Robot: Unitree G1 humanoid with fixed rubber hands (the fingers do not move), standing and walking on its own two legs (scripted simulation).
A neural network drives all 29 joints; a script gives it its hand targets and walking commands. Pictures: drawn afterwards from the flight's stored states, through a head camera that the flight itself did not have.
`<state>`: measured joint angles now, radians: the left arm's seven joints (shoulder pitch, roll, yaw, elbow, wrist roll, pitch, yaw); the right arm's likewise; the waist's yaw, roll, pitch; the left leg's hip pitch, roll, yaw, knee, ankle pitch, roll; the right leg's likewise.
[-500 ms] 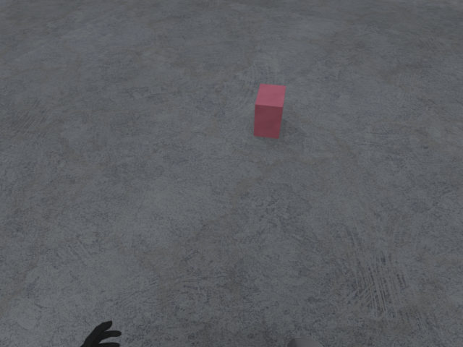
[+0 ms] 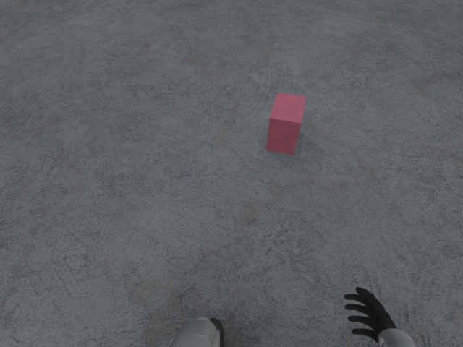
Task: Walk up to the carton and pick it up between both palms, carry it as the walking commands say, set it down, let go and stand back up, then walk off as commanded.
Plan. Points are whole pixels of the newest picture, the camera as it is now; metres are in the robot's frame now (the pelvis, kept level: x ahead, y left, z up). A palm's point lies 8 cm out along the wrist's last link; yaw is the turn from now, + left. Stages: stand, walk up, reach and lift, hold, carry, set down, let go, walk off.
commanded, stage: walk up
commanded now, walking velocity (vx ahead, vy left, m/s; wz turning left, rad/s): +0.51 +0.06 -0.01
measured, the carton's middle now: (285, 124) +1.29 -0.12 -0.64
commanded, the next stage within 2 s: none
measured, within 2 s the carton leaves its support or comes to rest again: neither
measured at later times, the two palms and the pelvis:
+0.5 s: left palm (178, 203) +0.41 +0.21 -0.12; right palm out of the picture +0.16 -0.24 -0.10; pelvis +0.26 -0.01 +0.01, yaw +0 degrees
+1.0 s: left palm (177, 201) +0.42 +0.21 -0.12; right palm (357, 139) +0.66 -0.25 -0.10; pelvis +0.51 -0.02 +0.01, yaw +0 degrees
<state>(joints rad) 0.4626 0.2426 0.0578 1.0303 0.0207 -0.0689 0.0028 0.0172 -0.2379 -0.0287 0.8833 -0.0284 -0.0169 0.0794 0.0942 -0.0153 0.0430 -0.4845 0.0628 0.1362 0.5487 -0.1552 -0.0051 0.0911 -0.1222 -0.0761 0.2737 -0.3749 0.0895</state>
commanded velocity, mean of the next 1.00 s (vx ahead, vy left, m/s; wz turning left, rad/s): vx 0.50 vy -0.04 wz -0.02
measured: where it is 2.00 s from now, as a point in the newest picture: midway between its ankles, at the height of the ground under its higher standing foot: (271, 209)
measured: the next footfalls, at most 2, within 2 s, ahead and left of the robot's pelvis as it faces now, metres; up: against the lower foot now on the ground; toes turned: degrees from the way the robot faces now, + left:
left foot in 0.02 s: +0.17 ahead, +0.13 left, +0.00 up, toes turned +8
right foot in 0.58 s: +0.47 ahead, -0.16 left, +0.00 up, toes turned -8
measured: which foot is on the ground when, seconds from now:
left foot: up 0.00-0.00, down 0.02-0.58, up 0.60-1.00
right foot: down 0.00-0.02, up 0.04-0.56, down 0.58-1.00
